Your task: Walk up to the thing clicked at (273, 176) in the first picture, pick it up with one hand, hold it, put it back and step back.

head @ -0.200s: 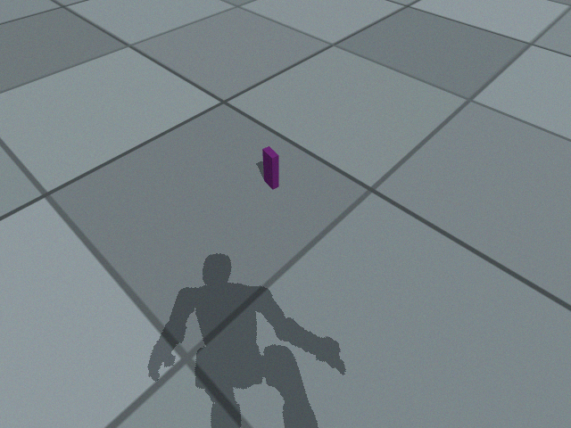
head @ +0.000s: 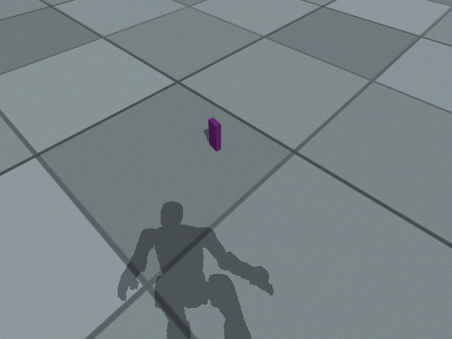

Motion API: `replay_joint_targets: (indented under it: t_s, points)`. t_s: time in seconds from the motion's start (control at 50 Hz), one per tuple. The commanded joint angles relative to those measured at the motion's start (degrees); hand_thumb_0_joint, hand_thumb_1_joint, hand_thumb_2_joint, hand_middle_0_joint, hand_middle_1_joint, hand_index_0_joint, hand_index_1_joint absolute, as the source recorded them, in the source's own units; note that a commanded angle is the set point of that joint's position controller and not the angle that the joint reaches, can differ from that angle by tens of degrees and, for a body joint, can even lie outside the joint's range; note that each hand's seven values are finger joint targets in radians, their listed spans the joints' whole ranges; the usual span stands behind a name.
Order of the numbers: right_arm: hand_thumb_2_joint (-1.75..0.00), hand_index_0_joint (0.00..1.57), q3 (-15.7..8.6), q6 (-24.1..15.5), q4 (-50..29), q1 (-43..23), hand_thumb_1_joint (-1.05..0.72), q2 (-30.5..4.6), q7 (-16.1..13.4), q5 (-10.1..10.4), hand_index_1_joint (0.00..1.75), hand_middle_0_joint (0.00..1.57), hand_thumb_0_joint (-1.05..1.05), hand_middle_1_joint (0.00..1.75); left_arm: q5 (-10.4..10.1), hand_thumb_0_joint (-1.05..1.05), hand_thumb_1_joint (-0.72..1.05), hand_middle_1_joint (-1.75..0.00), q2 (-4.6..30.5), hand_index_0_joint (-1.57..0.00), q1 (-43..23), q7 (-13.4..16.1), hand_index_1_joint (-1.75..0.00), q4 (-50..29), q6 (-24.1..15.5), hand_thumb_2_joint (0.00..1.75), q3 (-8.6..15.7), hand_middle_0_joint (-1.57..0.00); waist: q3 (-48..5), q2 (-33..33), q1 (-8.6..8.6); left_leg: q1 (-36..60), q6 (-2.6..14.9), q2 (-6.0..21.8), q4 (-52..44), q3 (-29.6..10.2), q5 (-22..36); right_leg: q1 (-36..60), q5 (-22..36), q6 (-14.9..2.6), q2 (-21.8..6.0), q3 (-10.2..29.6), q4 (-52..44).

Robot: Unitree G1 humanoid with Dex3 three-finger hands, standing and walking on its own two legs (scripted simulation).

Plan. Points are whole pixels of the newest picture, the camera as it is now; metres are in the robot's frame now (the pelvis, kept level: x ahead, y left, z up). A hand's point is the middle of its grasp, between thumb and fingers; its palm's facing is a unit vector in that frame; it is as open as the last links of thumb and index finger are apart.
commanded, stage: stand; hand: left
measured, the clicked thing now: (214, 134) +1.32 +0.04 -0.68
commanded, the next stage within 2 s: walk up in 0.92 s
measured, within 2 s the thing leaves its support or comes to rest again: neither
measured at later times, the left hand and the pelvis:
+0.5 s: hand out of the picture +0.08 +0.25 -0.16, palm faces -0.03 -0.94 -0.34, open 7.3 cm; pelvis +0.01 +0.00 +0.00, yaw +0 degrees
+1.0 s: hand out of the picture +0.08 +0.26 -0.15, palm faces -0.04 -0.94 -0.33, open 7.3 cm; pelvis +0.01 +0.00 +0.00, yaw -1 degrees
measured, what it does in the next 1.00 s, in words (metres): stands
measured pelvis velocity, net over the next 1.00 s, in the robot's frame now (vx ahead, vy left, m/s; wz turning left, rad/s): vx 0.01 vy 0.00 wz -0.03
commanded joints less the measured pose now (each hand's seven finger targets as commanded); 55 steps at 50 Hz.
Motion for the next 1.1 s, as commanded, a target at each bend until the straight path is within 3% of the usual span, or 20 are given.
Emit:
replay_joint_targets:
  t_s: [0.0, 0.32, 0.58, 0.88, 0.9, 0.92, 0.94, 0.96, 0.98, 1.0, 1.04, 1.08]
  points:
    - [-0.9, 0.2, -1.98, -1.49, -3.17, -1.62, -0.9, -11.81, -0.74, -0.2, 0.3, 0.2, 0.0, 0.3, 0.02, 0.0, 0.9, -0.3, 11.8, -0.2, -1.85, 0.76, -0.3, -3.0, -1.04, 0.9, 2.64, -0.2, -4.3, 0.71, 0.17, -0.4, 1.43, 6.72, -3.31, -5.71, 7.63, 1.01, 6.81, -2.0, -6.59, 5.24, -2.63]
    - [-0.9, 0.2, -2.1, -1.5, -3.48, -2.01, -0.9, -12.36, -0.88, -0.19, 0.3, 0.2, 0.0, 0.3, 0.04, 0.0, 0.9, -0.3, 11.68, -0.2, -2.08, 0.89, -0.3, -3.32, -1.09, 0.9, 2.77, -0.2, -5.54, 0.79, 0.15, 1.42, 1.4, 7.06, -2.88, -5.68, 11.34, 2.07, 10.02, -1.91, -6.9, 4.89, -2.59]
    - [-0.9, 0.2, -2.05, -1.34, -3.35, -2.07, -0.9, -12.22, -0.94, -0.16, 0.3, 0.2, 0.0, 0.3, 0.04, 0.0, 0.9, -0.3, 11.63, -0.2, -1.89, 0.83, -0.3, -3.11, -0.91, 0.9, 2.85, -0.2, -4.52, -0.25, 0.31, 1.1, 1.39, 6.93, -3.5, -5.76, 9.63, 1.7, 7.96, -1.95, -6.85, 4.86, -3.29]
    - [-0.9, 0.2, -2.15, -1.41, -3.62, -1.94, -0.9, -12.52, -1.01, -0.17, 0.3, 0.2, 0.0, 0.3, 0.19, 0.0, 0.9, -0.3, 11.93, -0.2, -1.52, 0.91, -0.3, -3.55, -0.97, 0.9, 2.92, -0.2, -5.14, -0.03, 0.3, 2.09, 1.61, 7.21, -3.35, -5.57, 10.99, 2.1, 9.86, -1.85, -7.0, 4.85, -3.38]
    - [-0.9, 0.2, -6.02, -2.68, -6.71, 2.14, -0.9, -17.99, 0.21, -1.49, 0.3, 0.2, 0.0, 0.3, 1.28, 0.0, 0.9, -0.3, 17.31, -0.2, 1.91, -1.05, -0.3, -7.48, -1.56, 0.9, 6.54, -0.2, -11.16, -1.61, -0.34, 5.61, 5.41, 5.7, 1.21, -5.66, -19.74, -0.55, -18.51, -3.94, -3.77, 5.71, 1.91]
    - [-0.9, 0.2, -6.9, -2.97, -5.77, 4.03, -0.9, -19.14, 0.75, -2.02, 0.3, 0.2, 0.0, 0.3, 1.84, 0.0, 0.9, -0.3, 16.91, -0.2, 0.71, -1.66, -0.3, -7.44, -1.49, 0.9, 6.72, -0.2, -6.78, 1.24, -1.41, 5.17, 6.83, 7.44, -0.1, -8.82, -30.05, -10.04, -27.72, -4.76, -4.18, 6.54, 5.43]
    - [-0.9, 0.2, -7.21, -2.99, -5.33, 6.23, -0.9, -19.24, 0.95, -2.2, 0.3, 0.2, 0.0, 0.3, 1.73, 0.0, 0.9, -0.3, 15.48, -0.2, -2.88, -2.08, -0.3, -8.8, -1.29, 0.9, 6.6, -0.2, -2.29, 3.74, -3.4, 7.74, 8.16, 9.86, -4.49, -12.94, -35.66, -20.57, -27.61, -3.71, -1.78, 3.67, 9.91]
    - [-0.9, 0.2, -8.1, -3.06, -5.66, 8.1, -0.9, -20.43, 1.09, -2.16, 0.3, 0.2, 0.0, 0.3, 1.96, 0.0, 0.9, -0.3, 13.98, -0.2, -5.49, -2.51, -0.3, -10.42, -1.15, 0.9, 6.58, -0.2, 1.73, 7.72, -4.96, 8.54, 11.34, 16.27, -10.06, -20.05, -38.83, -27.88, -20.67, -2.46, 0.19, -0.24, 19.37]
    - [-0.9, 0.2, -8.82, -3.48, -6.21, 9.17, -0.9, -21.37, 1.09, -2.29, 0.3, 0.2, 0.0, 0.3, 2.14, 0.0, 0.9, -0.3, 14.27, -0.2, -6.97, -2.56, -0.3, -11.85, -1.3, 0.9, 6.73, -0.2, 5.27, 8.23, -6.0, 7.62, 14.45, 22.33, -13.81, -26.58, -35.99, -33.92, -18.6, -2.07, -1.03, 2.39, 27.71]
    - [-0.9, 0.2, -8.99, -4.06, -7.13, 8.23, -0.9, -21.86, 0.98, -2.21, 0.3, 0.2, 0.0, 0.3, 2.04, 0.0, 0.9, -0.3, 14.33, -0.2, -6.43, -2.64, -0.3, -12.69, -1.78, 0.9, 6.71, -0.2, 6.61, 5.97, -4.9, 7.66, 16.12, 24.66, -14.17, -28.23, -30.98, -35.07, -17.16, -2.29, -3.8, 6.15, 28.84]
    - [-0.9, 0.2, -8.41, -4.49, -8.65, 7.67, -0.9, -19.14, 1.02, -2.07, 0.3, 0.2, 0.0, 0.3, 1.58, 0.0, 0.9, -0.3, 14.68, -0.2, -5.32, -3.52, -0.3, -13.1, -2.54, 0.9, 6.64, -0.2, 3.7, 3.71, -3.87, 10.66, 14.26, 20.71, -13.25, -22.33, -24.3, -33.73, -15.14, -2.13, -4.37, 6.48, 27.26]
    - [-0.9, 0.2, -8.6, -4.6, -11.18, 3.99, -0.9, -19.6, 1.46, -2.2, 0.3, 0.2, 0.0, 0.3, 1.19, 0.0, 0.9, -0.3, 14.81, -0.2, -0.91, -4.64, -0.3, -12.78, -2.19, 0.9, 6.99, -0.2, 2.23, 8.37, -1.39, 4.86, 12.65, 18.62, -13.74, -16.1, -26.29, -27.29, -13.67, -1.18, -4.94, 4.18, 25.99]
